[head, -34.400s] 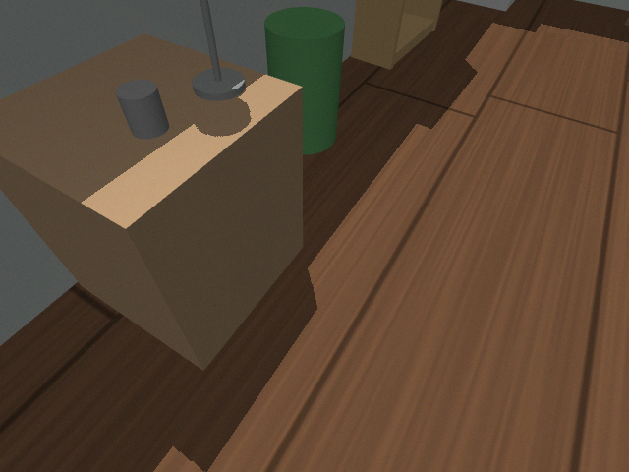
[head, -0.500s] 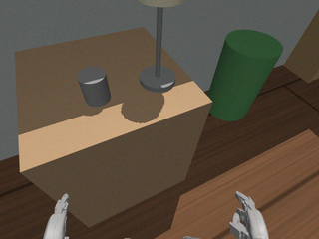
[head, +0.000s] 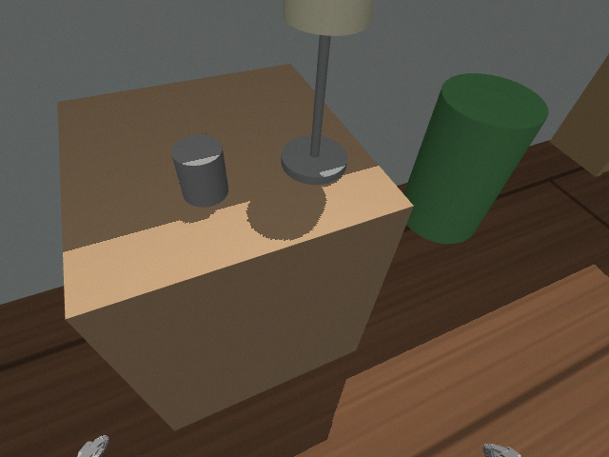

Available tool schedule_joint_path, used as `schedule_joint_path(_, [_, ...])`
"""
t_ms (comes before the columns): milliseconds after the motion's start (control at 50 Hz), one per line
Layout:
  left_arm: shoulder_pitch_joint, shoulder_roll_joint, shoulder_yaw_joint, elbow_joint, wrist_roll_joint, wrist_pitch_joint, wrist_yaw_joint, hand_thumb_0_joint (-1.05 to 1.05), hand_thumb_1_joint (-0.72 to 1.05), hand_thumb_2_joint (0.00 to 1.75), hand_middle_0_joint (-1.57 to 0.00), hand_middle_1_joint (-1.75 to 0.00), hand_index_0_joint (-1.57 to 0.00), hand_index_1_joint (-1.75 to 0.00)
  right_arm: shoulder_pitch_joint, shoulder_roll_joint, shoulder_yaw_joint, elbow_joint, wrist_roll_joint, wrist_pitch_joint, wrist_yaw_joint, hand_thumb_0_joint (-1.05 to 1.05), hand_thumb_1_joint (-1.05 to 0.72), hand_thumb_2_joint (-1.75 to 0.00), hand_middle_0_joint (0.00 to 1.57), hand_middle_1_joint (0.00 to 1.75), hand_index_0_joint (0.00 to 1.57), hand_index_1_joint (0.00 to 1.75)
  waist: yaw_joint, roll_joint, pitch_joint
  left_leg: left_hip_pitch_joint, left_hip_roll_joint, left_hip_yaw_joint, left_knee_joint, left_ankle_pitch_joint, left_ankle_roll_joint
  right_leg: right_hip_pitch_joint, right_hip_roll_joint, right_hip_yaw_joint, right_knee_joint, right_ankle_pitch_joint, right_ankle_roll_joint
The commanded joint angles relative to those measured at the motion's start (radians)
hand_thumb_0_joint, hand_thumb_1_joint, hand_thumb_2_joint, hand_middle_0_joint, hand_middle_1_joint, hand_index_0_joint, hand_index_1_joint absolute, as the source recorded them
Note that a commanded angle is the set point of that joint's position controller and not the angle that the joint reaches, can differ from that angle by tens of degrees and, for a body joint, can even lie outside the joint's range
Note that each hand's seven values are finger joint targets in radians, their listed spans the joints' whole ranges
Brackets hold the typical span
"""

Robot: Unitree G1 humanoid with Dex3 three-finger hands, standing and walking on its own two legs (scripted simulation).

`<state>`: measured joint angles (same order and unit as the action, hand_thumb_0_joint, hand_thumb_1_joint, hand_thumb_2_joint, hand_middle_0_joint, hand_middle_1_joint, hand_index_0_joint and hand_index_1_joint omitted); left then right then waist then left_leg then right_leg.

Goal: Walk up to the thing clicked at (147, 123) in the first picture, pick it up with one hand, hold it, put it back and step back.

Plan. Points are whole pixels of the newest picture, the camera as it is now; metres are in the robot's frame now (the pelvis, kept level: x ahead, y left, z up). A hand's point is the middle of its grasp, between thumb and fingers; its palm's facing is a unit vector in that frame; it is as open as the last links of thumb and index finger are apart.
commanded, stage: stand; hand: left
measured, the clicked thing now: (202, 165) +0.59 +0.19 +0.02
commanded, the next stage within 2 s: none
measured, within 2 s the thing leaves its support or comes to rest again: neither
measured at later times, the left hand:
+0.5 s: hand out of the picture +0.05 +0.24 -0.13, palm faces +0.01 -0.94 -0.34, open 7.6 cm
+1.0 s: hand out of the picture +0.06 +0.24 -0.13, palm faces +0.00 -0.94 -0.34, open 7.4 cm
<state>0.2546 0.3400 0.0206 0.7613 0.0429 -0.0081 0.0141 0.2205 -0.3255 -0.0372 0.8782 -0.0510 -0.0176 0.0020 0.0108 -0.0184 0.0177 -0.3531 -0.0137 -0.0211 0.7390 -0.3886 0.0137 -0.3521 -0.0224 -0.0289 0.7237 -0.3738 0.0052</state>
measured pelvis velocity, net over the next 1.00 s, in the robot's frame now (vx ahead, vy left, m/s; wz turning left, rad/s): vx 0.00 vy -0.01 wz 0.01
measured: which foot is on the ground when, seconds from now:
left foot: down 0.00-1.00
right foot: down 0.00-1.00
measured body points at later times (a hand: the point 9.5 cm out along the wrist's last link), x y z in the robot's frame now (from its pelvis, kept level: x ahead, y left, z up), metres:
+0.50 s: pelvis +0.00 +0.00 +0.03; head -0.01 -0.01 +0.48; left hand +0.05 +0.29 -0.10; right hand +0.07 -0.29 -0.11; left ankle +0.00 +0.11 -0.71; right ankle +0.01 -0.13 -0.71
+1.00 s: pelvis +0.00 -0.01 +0.03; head +0.00 -0.01 +0.48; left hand +0.06 +0.28 -0.10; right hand +0.06 -0.31 -0.11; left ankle +0.00 +0.11 -0.71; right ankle +0.01 -0.13 -0.71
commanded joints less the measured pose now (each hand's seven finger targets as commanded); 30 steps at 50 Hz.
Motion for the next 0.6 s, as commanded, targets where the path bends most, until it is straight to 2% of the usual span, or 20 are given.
schedule_joint_path(0, [-0.068, 0.151, 0.04, -0.01, -0.006, -0.044, 0.01, 0.0, 0.1, 0.7, -0.2, -0.3, -0.2, -0.3, -0.07, -0.165, -0.041, -0.046, 0.008, -0.034, -0.01, 0.0, -0.9, -0.9, 0.2, 0.3, 0.2, 0.3, 0.007, 0.051, -0.064, 0.046, 0.089, -0.137, -0.223, 0.238, 0.057, 0.098, -0.063, 0.086, -0.167, 0.203, -0.066])
schedule_joint_path(60, [-0.062, 0.162, 0.036, 0.058, -0.016, -0.04, 0.012, 0.0, 0.34, 0.9, -0.2, -0.3, -0.2, -0.3, -0.069, -0.182, -0.039, 0.001, 0.01, -0.03, -0.014, 0.0, -0.9, -0.9, 0.2, 0.3, 0.2, 0.3, 0.007, 0.054, -0.064, 0.104, 0.096, -0.139, -0.269, 0.262, 0.054, 0.124, -0.071, 0.09, -0.213, 0.226, -0.058])
schedule_joint_path(80, [-0.067, 0.164, 0.033, 0.082, -0.016, -0.041, 0.013, 0.0, 0.42, 0.9, -0.2, -0.3, -0.2, -0.3, -0.058, -0.179, -0.035, 0.019, 0.014, -0.029, -0.015, 0.0, -0.9, -0.9, 0.2, 0.3, 0.2, 0.3, 0.001, 0.036, -0.056, 0.109, 0.097, -0.135, -0.276, 0.296, 0.046, 0.147, -0.077, 0.094, -0.225, 0.254, -0.06])
schedule_joint_path(140, [-0.08, 0.172, 0.028, 0.136, -0.021, -0.04, 0.015, 0.0, 0.66, 0.9, -0.2, -0.3, -0.2, -0.3, -0.06, -0.184, -0.028, 0.061, 0.017, -0.021, -0.017, 0.0, -0.9, -0.9, 0.2, 0.3, 0.2, 0.3, -0.003, 0.025, -0.038, 0.133, 0.097, -0.129, -0.316, 0.295, 0.038, 0.175, -0.09, 0.099, -0.279, 0.269, -0.051])
schedule_joint_path(200, [-0.095, 0.174, 0.024, 0.183, -0.024, -0.032, 0.014, 0.0, 0.9, 0.9, -0.2, -0.3, -0.2, -0.3, -0.081, -0.194, -0.024, 0.093, 0.019, -0.018, -0.017, 0.0, -0.9, -0.9, 0.2, 0.3, 0.2, 0.3, -0.001, 0.049, -0.008, 0.149, 0.107, -0.141, -0.384, 0.244, 0.033, 0.177, -0.082, 0.089, -0.321, 0.203, -0.037])
schedule_joint_path(240, [-0.101, 0.179, 0.022, 0.21, -0.025, -0.029, 0.013, 0.0, 0.9, 0.9, -0.2, -0.3, -0.2, -0.3, -0.088, -0.198, -0.024, 0.114, 0.021, -0.016, -0.017, 0.0, -0.9, -0.9, 0.2, 0.3, 0.2, 0.3, -0.002, 0.051, 0.007, 0.149, 0.107, -0.142, -0.419, 0.18, 0.029, 0.185, -0.083, 0.089, -0.347, 0.166, -0.035])
schedule_joint_path(320, [-0.118, 0.184, 0.019, 0.254, -0.023, -0.04, 0.015, 0.0, 0.9, 0.9, -0.2, -0.3, -0.2, -0.3, -0.091, -0.187, -0.02, 0.146, 0.026, -0.018, -0.018, 0.0, -0.9, -0.9, 0.2, 0.3, 0.2, 0.3, -0.004, 0.014, -0.023, 0.195, 0.108, -0.12, -0.409, 0.326, 0.023, 0.238, -0.106, 0.096, -0.378, 0.268, -0.03])
schedule_joint_path(360, [-0.12, 0.184, 0.016, 0.272, -0.025, -0.042, 0.015, 0.0, 0.9, 0.9, -0.2, -0.3, -0.2, -0.3, -0.091, -0.187, -0.02, 0.16, 0.029, -0.018, -0.018, 0.0, -0.9, -0.9, 0.2, 0.3, 0.2, 0.3, -0.006, 0.01, -0.025, 0.209, 0.107, -0.115, -0.416, 0.336, 0.02, 0.249, -0.109, 0.094, -0.395, 0.281, -0.027])
schedule_joint_path(420, [-0.137, 0.184, 0.015, 0.292, -0.025, -0.04, 0.014, 0.0, 0.9, 0.9, -0.2, -0.3, -0.2, -0.3, -0.105, -0.19, -0.017, 0.181, 0.03, -0.014, -0.015, 0.0, -0.9, -0.9, 0.2, 0.3, 0.2, 0.3, -0.005, 0.019, 0.005, 0.187, 0.104, -0.115, -0.445, 0.274, 0.015, 0.245, -0.105, 0.093, -0.426, 0.22, -0.021])
schedule_joint_path(500, [-0.152, 0.19, 0.017, 0.311, -0.025, -0.037, 0.014, 0.0, 0.9, 0.9, -0.2, -0.3, -0.2, -0.3, -0.113, -0.189, -0.018, 0.197, 0.03, -0.013, -0.015, 0.0, -0.9, -0.9, 0.2, 0.3, 0.2, 0.3, -0.004, 0.029, -0.001, 0.192, 0.11, -0.112, -0.464, 0.284, 0.013, 0.266, -0.111, 0.095, -0.438, 0.225, -0.023])
schedule_joint_path(580, [-0.154, 0.19, 0.016, 0.334, -0.024, -0.034, 0.01, 0.0, 0.9, 0.9, -0.2, -0.3, -0.2, -0.3, -0.122, -0.193, -0.017, 0.212, 0.03, -0.012, -0.016, 0.0, -0.9, -0.9, 0.2, 0.3, 0.2, 0.3, -0.002, 0.03, 0.019, 0.193, 0.11, -0.112, -0.483, 0.223, 0.011, 0.242, -0.108, 0.094, -0.451, 0.183, -0.02])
